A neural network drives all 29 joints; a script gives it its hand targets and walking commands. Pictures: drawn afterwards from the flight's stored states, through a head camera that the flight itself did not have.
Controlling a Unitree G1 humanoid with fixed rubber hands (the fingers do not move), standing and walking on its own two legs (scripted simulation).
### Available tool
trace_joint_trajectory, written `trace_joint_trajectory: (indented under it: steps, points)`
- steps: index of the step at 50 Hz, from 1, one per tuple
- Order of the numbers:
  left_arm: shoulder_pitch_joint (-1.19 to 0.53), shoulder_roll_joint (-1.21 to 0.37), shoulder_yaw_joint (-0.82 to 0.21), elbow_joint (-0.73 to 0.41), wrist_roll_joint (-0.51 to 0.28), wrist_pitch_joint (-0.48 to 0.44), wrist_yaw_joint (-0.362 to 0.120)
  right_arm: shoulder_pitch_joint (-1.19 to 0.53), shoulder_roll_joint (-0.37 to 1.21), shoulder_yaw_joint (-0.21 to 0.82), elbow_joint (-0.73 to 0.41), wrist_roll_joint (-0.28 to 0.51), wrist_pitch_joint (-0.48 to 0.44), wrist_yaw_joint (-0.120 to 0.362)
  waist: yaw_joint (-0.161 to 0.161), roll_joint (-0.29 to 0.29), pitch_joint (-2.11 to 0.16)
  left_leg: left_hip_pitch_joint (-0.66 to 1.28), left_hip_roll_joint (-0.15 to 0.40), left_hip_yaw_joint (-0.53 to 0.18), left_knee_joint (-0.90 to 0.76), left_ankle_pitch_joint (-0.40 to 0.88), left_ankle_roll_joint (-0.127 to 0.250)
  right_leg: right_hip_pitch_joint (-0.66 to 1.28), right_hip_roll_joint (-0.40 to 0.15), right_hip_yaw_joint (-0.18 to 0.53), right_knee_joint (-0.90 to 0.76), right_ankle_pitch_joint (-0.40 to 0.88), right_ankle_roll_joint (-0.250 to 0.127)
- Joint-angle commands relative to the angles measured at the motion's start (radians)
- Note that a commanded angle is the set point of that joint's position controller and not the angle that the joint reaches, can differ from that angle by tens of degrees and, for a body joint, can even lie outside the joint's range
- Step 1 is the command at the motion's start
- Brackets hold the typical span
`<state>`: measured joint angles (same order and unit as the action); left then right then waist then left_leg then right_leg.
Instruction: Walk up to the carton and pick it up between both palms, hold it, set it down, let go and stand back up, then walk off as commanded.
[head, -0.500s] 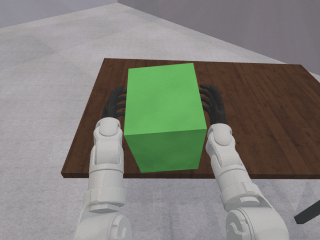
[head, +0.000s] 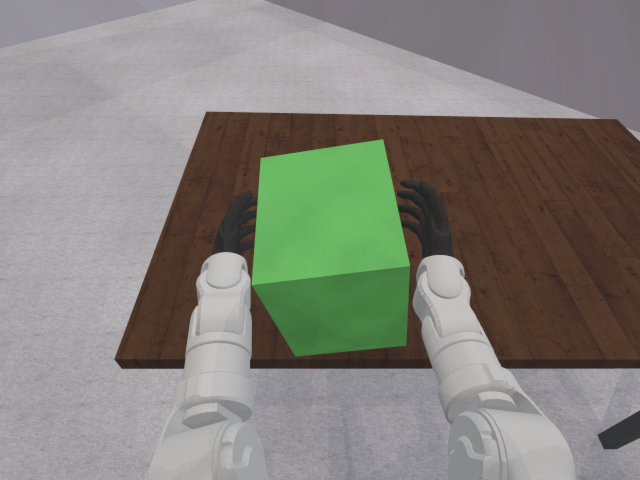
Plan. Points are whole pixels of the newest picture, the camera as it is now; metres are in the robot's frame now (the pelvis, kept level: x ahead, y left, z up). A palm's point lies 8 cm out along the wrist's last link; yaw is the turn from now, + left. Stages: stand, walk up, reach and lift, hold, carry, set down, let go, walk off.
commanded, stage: set down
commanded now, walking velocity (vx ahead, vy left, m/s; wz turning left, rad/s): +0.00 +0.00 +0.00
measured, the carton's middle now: (336, 255) +0.41 -0.01 +0.05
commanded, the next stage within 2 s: none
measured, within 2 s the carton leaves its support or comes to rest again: neither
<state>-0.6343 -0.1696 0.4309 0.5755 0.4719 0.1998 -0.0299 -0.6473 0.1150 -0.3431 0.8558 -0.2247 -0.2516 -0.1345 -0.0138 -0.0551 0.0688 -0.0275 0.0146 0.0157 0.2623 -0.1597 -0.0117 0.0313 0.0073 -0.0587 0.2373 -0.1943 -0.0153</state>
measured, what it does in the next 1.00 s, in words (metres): stands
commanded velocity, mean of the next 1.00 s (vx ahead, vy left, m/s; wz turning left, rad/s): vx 0.00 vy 0.00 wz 0.00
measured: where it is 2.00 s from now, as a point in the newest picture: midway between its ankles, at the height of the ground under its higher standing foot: outside the picture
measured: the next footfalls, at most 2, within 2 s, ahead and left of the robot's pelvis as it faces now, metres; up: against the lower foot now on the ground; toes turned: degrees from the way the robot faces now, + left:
none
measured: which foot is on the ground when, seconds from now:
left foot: down 0.00-1.00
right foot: down 0.00-1.00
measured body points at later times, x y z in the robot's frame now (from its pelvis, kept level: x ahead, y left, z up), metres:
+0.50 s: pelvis -0.01 +0.01 +0.00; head +0.01 +0.03 +0.45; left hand +0.40 +0.13 +0.08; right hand +0.39 -0.13 +0.10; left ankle -0.01 +0.13 -0.75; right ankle -0.04 -0.10 -0.75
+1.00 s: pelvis +0.00 +0.01 +0.00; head +0.05 +0.02 +0.45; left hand +0.42 +0.13 +0.05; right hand +0.41 -0.13 +0.07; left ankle -0.01 +0.13 -0.75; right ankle -0.04 -0.10 -0.75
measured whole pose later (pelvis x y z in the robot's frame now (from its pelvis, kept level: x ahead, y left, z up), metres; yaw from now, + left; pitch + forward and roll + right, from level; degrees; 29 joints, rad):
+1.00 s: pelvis +0.00 +0.01 +0.00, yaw -2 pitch +5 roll +0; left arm -0.75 -0.19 0.61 0.81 0.52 0.01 -0.01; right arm -0.72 0.19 -0.65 0.85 -0.50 -0.20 -0.06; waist 0.01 -0.04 0.00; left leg -0.21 0.02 0.06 0.29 -0.16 0.00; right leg -0.17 0.01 -0.02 0.27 -0.18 -0.01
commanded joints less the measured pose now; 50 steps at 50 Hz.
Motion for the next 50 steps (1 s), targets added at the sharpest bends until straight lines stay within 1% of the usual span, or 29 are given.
trace_joint_trajectory:
  steps: [1,5,13,17,22,26,30,36,41,45,50]
  points:
    - [-0.521,-0.417,-0.330,-0.056,-0.057,-0.104,-0.097,-0.510,0.454,0.283,-0.074,-0.056,-0.063,0.113,-0.010,0.046,-0.440,0.055,-0.027,0.101,0.045,0.440,-0.011,0.163,-0.008,-0.052,0.069,0.614,0.053]
    - [-0.543,-0.432,-0.326,-0.011,-0.059,-0.140,-0.086,-0.522,0.461,0.253,-0.054,-0.089,-0.078,0.119,-0.009,0.053,-0.477,0.044,-0.020,0.098,0.049,0.432,-0.014,0.140,-0.007,-0.053,0.067,0.594,0.046]
    - [-0.583,-0.419,-0.240,0.111,-0.042,-0.172,-0.081,-0.545,0.471,0.175,-0.007,-0.148,-0.057,0.142,0.016,0.019,-0.455,0.008,-0.011,0.107,0.014,0.333,-0.001,0.124,-0.004,-0.049,0.049,0.474,0.047]
    - [-0.605,-0.408,-0.203,0.139,-0.029,-0.177,-0.074,-0.554,0.468,0.126,0.011,-0.166,-0.041,0.156,0.023,0.033,-0.443,0.024,-0.006,0.110,0.011,0.328,-0.005,0.082,0.002,-0.054,0.040,0.399,0.045]
    - [-0.624,-0.399,-0.167,0.157,-0.012,-0.176,-0.067,-0.554,0.452,0.057,0.034,-0.194,-0.016,0.169,0.018,0.055,-0.422,0.055,-0.001,0.113,0.017,0.331,-0.013,0.018,0.009,-0.061,0.026,0.318,0.039]
    - [-0.644,-0.393,-0.145,0.157,-0.006,-0.176,-0.062,-0.557,0.444,0.010,0.040,-0.220,0.001,0.176,0.010,0.064,-0.428,0.066,-0.002,0.118,0.023,0.327,-0.015,-0.016,0.011,-0.063,0.020,0.287,0.035]
    - [-0.654,-0.390,-0.128,0.163,0.000,-0.184,-0.056,-0.562,0.445,-0.025,0.035,-0.245,0.008,0.183,0.006,0.069,-0.455,0.063,-0.001,0.121,0.031,0.335,-0.017,-0.029,0.012,-0.062,0.024,0.292,0.035]
    - [-0.634,-0.371,-0.079,0.192,0.018,-0.197,-0.052,-0.571,0.460,-0.038,0.012,-0.274,0.017,0.194,0.024,0.047,-0.477,0.015,-0.005,0.130,0.032,0.325,-0.004,0.000,0.009,-0.050,0.041,0.334,0.041]
    - [-0.607,-0.356,-0.037,0.216,0.035,-0.206,-0.058,-0.569,0.477,-0.036,-0.001,-0.287,0.024,0.198,0.037,0.023,-0.480,-0.037,-0.009,0.139,0.033,0.328,0.010,0.040,0.003,-0.036,0.065,0.407,0.051]
    - [-0.595,-0.361,-0.033,0.212,0.040,-0.224,-0.057,-0.552,0.497,-0.028,0.005,-0.296,0.016,0.198,0.036,0.023,-0.508,-0.054,-0.010,0.141,0.047,0.371,0.009,0.055,0.002,-0.030,0.088,0.486,0.056]
    - [-0.582,-0.379,-0.053,0.202,0.040,-0.256,-0.049,-0.532,0.523,-0.020,0.023,-0.308,-0.013,0.193,0.029,0.044,-0.555,-0.052,-0.007,0.140,0.077,0.446,-0.002,0.041,0.003,-0.028,0.108,0.560,0.054]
